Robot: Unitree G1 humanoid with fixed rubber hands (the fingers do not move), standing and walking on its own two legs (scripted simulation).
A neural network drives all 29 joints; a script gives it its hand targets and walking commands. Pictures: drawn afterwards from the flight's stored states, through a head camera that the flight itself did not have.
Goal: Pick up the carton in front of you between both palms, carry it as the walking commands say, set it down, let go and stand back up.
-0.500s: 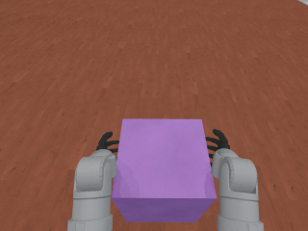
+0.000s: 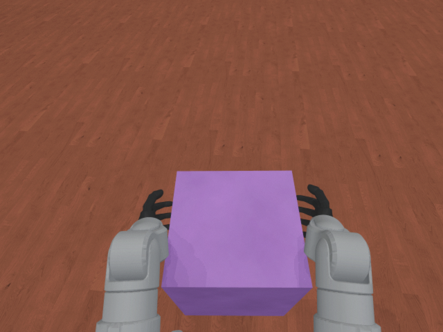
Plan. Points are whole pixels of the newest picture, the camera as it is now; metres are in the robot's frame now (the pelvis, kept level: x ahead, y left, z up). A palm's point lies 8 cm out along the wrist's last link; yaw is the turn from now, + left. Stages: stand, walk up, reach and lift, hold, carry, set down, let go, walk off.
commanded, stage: carry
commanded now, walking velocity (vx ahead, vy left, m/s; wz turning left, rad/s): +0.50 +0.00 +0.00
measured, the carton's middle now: (234, 248) +0.30 +0.00 -0.03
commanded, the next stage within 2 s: none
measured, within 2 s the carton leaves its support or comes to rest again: neither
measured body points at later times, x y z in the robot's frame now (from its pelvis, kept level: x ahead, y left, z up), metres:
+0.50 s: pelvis +0.34 +0.04 +0.00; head +0.36 +0.06 +0.45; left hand +0.65 +0.18 +0.07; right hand +0.65 -0.11 +0.09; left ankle +0.28 +0.12 -0.75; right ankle +0.44 -0.12 -0.70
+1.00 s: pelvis +0.64 +0.00 -0.01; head +0.68 -0.01 +0.44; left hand +0.95 +0.14 +0.05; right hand +0.95 -0.15 +0.06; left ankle +0.74 +0.11 -0.74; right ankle +0.61 -0.09 -0.75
